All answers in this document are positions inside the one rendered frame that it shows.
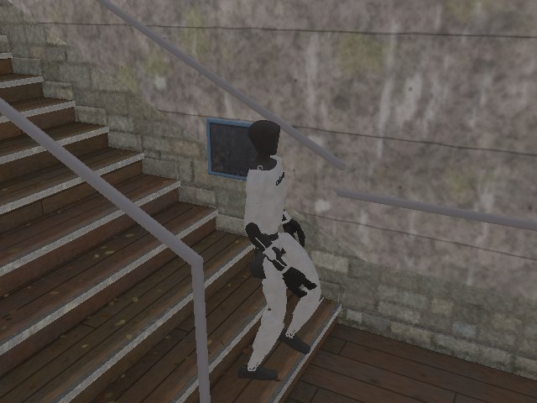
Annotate stairs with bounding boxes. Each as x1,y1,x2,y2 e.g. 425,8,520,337
0,51,338,403

